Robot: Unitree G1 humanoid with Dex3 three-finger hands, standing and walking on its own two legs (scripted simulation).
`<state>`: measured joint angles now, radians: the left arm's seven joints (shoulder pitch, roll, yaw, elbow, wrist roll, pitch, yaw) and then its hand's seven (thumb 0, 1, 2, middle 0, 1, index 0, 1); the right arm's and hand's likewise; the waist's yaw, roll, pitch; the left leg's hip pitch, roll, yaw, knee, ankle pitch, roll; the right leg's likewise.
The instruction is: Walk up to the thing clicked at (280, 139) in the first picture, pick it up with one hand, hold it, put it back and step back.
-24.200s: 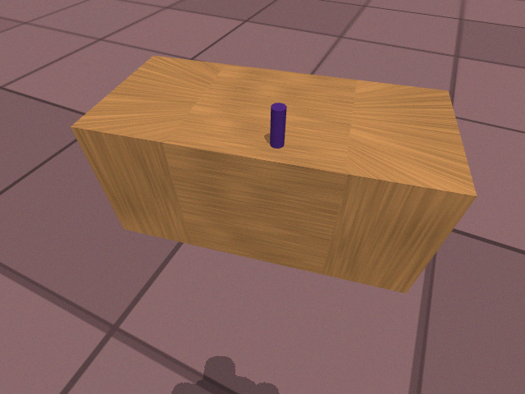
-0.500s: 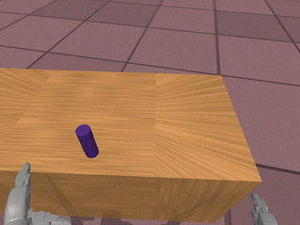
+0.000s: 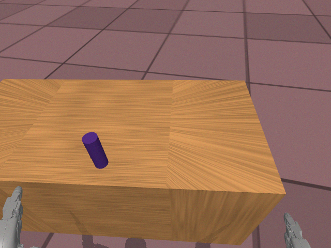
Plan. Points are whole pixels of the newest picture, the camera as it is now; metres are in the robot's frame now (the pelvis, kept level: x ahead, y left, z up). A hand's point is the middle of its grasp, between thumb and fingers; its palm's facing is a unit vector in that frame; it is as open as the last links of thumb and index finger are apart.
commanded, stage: home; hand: left
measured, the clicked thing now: (96, 151) +0.45 +0.26 -0.06
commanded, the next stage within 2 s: none
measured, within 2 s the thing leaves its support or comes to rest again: neither
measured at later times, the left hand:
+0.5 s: hand (95, 237) +0.19 +0.20 -0.06, palm faces +0.11 -0.98 -0.18, open 17.4 cm
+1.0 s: hand (95, 240) +0.19 +0.19 -0.06, palm faces +0.09 -0.97 -0.21, open 17.6 cm
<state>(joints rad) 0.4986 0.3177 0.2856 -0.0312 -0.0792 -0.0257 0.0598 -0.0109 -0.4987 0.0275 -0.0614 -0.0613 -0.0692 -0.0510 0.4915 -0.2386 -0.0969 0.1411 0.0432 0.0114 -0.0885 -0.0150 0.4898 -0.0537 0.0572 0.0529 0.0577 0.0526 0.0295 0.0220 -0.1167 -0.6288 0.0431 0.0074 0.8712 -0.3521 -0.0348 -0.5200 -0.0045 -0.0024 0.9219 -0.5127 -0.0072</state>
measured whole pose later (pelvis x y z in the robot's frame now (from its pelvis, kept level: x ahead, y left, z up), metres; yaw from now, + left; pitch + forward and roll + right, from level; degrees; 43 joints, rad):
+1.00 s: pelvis +0.01 +0.02 +0.00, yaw -1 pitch +9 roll +0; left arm 0.44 0.20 0.00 0.12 -0.04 0.05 0.08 -0.01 -0.57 0.04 -0.05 -0.05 -0.05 -0.05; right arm 0.45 -0.21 0.01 0.09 0.03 0.06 -0.09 0.01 -0.90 -0.90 0.20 0.30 0.20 0.30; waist 0.00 -0.01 -0.12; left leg -0.68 0.04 0.03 0.92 -0.39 -0.01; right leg -0.56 -0.01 0.02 0.93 -0.53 0.02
